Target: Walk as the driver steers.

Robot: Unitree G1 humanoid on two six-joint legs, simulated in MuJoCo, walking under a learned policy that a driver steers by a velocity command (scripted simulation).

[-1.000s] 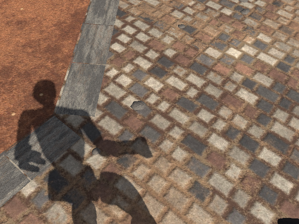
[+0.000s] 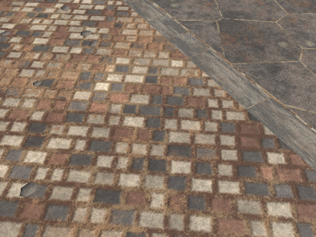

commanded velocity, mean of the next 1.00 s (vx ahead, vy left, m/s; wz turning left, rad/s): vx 0.89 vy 0.00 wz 0.45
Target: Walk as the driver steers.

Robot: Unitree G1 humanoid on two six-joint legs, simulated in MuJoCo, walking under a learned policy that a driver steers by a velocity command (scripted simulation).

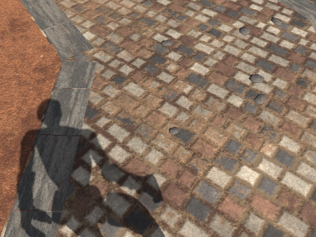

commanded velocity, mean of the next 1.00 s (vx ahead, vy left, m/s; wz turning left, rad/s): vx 0.56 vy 0.00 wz -0.60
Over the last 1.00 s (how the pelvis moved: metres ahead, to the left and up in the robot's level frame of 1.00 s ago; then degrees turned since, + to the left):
0.66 0.31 0.00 29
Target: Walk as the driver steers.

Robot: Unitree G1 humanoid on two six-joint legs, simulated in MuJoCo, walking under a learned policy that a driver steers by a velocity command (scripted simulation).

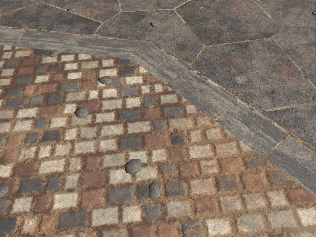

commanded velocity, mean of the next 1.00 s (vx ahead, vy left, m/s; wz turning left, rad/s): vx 0.90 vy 0.00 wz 0.87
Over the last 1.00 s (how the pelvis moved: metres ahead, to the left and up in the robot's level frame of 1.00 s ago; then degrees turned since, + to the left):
0.65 -0.11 0.00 -37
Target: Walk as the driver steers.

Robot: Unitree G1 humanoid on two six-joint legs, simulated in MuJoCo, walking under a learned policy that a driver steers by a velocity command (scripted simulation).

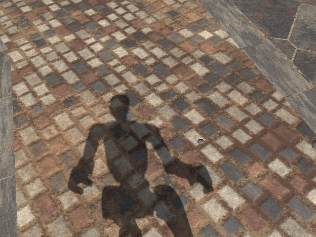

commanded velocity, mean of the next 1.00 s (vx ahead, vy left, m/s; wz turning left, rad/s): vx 1.00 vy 0.00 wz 0.11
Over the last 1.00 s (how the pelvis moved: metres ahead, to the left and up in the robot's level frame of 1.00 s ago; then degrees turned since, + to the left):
0.65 0.37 0.00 55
